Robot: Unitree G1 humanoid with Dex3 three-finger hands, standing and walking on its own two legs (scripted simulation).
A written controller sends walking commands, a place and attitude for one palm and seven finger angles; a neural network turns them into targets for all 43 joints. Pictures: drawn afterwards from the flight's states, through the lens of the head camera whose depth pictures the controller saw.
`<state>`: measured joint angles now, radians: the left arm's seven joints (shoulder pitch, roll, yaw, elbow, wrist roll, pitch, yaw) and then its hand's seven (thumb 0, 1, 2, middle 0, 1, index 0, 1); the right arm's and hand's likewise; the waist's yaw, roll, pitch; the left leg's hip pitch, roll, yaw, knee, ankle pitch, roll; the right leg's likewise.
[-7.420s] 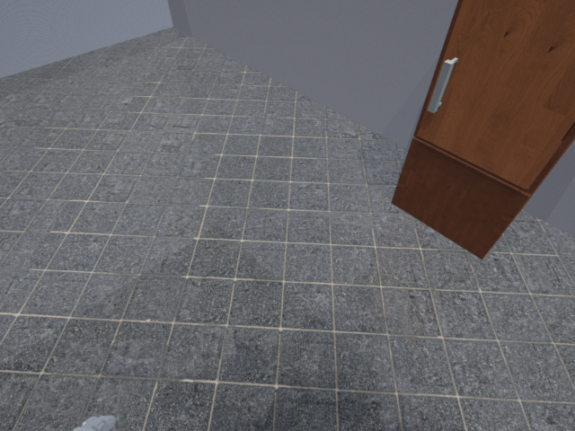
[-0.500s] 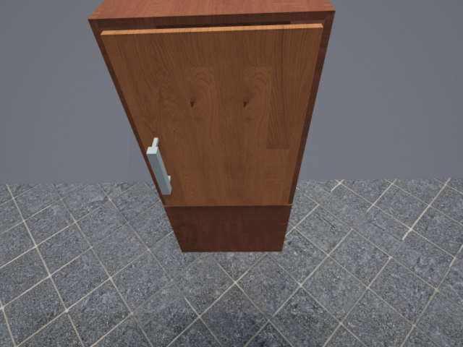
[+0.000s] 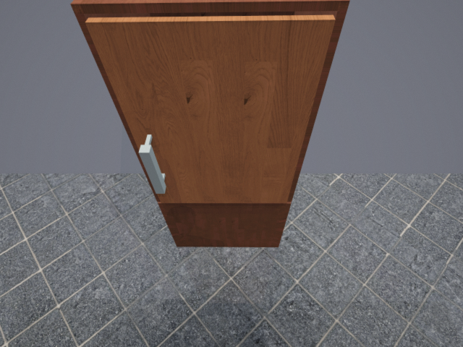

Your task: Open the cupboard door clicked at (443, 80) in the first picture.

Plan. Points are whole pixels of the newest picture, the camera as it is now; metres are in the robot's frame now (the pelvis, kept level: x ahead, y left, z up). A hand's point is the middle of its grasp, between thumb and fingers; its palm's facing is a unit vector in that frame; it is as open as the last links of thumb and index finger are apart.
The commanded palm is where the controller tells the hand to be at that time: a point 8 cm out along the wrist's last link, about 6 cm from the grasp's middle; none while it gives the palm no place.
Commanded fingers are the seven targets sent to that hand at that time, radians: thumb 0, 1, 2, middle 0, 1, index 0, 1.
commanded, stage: come to a stop and stand still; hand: left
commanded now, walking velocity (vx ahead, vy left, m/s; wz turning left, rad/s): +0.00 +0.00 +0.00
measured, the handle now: (155, 165) +0.54 +0.24 -0.10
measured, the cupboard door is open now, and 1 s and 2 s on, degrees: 0 0 0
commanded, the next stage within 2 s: look again from close up in 0.72 s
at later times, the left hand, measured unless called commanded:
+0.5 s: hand out of the picture -0.04 +0.22 -0.17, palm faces +0.02 -0.97 -0.23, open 7.4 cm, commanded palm none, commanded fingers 0.00 0.90 0.90 -0.20 -0.30 -0.20 -0.30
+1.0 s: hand out of the picture -0.08 +0.18 -0.17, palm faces +0.02 -0.99 -0.15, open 7.4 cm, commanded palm none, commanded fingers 0.00 0.90 0.90 -0.20 -0.30 -0.20 -0.30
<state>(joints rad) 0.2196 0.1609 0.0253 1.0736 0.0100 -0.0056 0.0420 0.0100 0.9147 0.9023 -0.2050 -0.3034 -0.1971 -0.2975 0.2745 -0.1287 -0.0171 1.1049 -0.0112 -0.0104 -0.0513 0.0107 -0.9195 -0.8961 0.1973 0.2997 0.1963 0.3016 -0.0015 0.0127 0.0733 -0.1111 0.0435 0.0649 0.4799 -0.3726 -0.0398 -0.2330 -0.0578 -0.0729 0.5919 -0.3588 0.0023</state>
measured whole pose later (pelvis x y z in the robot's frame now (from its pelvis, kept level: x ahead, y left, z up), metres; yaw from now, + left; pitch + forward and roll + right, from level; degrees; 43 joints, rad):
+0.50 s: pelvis -0.06 +0.03 +0.01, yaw +0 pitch -2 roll +0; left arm 0.30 0.21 -0.01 1.02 0.02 0.01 0.02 0.01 0.91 0.90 -0.20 -0.30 -0.20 -0.30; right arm 0.23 -0.18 -0.01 0.99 -0.02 0.00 0.00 0.00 -0.90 -0.90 0.20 0.30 0.20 0.30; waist 0.00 -0.01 -0.01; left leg -0.23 0.01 0.07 0.50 -0.23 0.03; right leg -0.23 -0.07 -0.07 0.49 -0.23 0.03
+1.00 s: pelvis -0.06 +0.02 +0.01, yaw +0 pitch -1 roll +0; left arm 0.34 0.13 -0.02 1.10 0.02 -0.01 0.03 0.01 0.91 0.90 -0.20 -0.30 -0.20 -0.30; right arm 0.33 -0.13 0.00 1.12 -0.01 -0.02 -0.01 0.00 -0.91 -0.90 0.20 0.30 0.19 0.30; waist 0.00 -0.01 0.03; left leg -0.24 0.01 0.07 0.47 -0.22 0.02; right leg -0.24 -0.07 -0.06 0.48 -0.22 0.03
